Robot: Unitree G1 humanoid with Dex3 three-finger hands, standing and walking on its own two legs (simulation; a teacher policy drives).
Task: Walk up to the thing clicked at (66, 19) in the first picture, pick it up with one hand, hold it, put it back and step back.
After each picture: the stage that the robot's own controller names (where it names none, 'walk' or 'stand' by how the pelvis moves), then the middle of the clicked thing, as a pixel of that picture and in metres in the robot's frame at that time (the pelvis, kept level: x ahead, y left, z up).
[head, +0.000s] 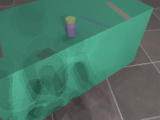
stand; (70, 26) +0.85 +0.11 -0.06
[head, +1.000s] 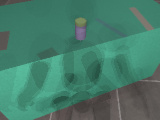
walk; (80, 29) +0.78 +0.06 -0.05
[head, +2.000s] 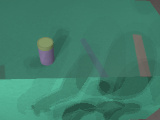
walk; (46, 51) +0.52 +0.19 -0.03
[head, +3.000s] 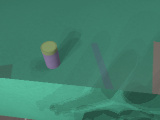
stand; (51, 55) +0.50 +0.18 -0.03
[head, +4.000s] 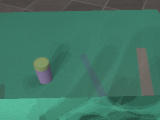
walk; (43, 71) +0.46 +0.20 -0.06
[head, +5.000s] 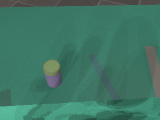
stand; (53, 74) +0.42 +0.14 -0.06
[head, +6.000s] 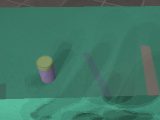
stand; (46, 69) +0.45 +0.19 -0.05
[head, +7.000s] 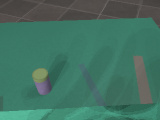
stand; (42, 81) +0.43 +0.20 -0.07
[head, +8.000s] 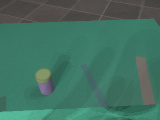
stand; (45, 82) +0.43 +0.19 -0.07
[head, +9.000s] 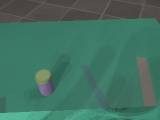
stand; (45, 83) +0.43 +0.19 -0.07
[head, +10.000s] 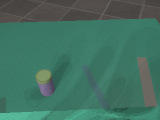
rise first; (45, 83) +0.42 +0.19 -0.07
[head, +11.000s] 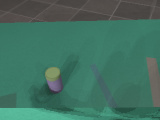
rise first; (54, 80) +0.44 +0.18 -0.07
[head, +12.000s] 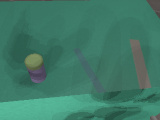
go down; (36, 68) +0.45 +0.17 -0.04
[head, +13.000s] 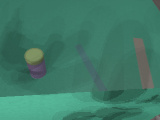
go down; (36, 64) +0.46 +0.17 -0.02
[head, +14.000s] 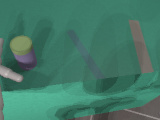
close in; (24, 54) +0.46 +0.18 +0.02
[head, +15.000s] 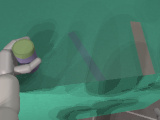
close; (27, 57) +0.45 +0.17 +0.02
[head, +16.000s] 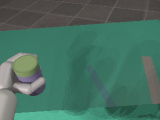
lift; (30, 76) +0.31 +0.17 +0.16
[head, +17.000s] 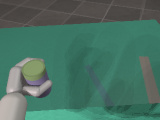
hold; (38, 79) +0.32 +0.16 +0.12
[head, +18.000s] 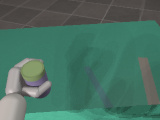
hold; (37, 80) +0.32 +0.16 +0.12
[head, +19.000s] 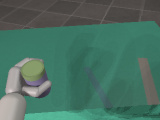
hold; (37, 79) +0.32 +0.16 +0.12
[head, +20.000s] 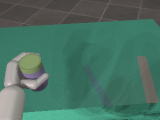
crouch; (34, 73) +0.35 +0.17 +0.12
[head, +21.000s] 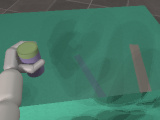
lower; (31, 60) +0.43 +0.17 +0.08
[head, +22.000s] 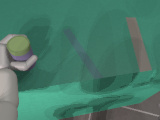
lower; (22, 54) +0.46 +0.17 +0.02
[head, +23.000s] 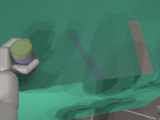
lower; (25, 58) +0.45 +0.17 +0.02
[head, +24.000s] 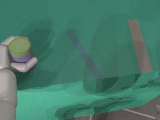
lower; (23, 56) +0.45 +0.17 +0.02
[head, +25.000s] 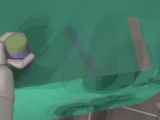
lower; (20, 52) +0.46 +0.18 +0.02
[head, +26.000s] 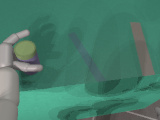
open; (28, 58) +0.45 +0.16 +0.01
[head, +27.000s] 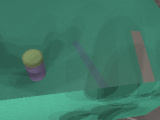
sink last; (35, 66) +0.44 +0.16 -0.01
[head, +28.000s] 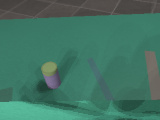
stand; (51, 75) +0.45 +0.18 -0.04
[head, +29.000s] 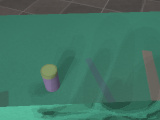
stand; (50, 78) +0.43 +0.16 -0.05
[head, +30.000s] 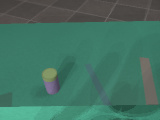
stand; (51, 81) +0.44 +0.17 -0.07
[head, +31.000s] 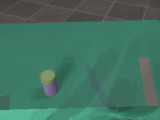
stand; (49, 83) +0.43 +0.18 -0.07
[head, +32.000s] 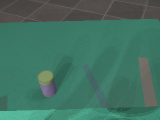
stand; (47, 84) +0.42 +0.18 -0.07
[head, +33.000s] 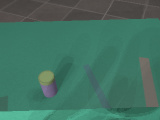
stand; (48, 84) +0.42 +0.18 -0.07
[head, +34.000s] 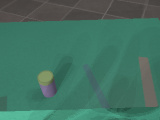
stand; (47, 84) +0.42 +0.18 -0.07
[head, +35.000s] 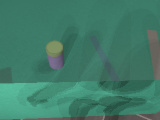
walk; (55, 55) +0.48 +0.13 -0.05
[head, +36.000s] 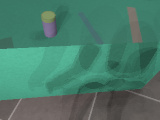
walk; (49, 24) +0.67 +0.20 -0.05
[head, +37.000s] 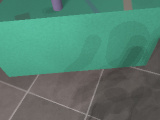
walk; (56, 0) +0.97 +0.24 -0.05
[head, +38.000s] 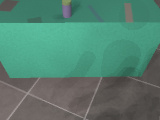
stand; (66, 8) +1.05 +0.15 -0.06
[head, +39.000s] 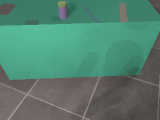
stand; (62, 10) +1.07 +0.17 -0.07
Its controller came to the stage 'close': yes
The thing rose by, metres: 0.19
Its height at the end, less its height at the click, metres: +0.00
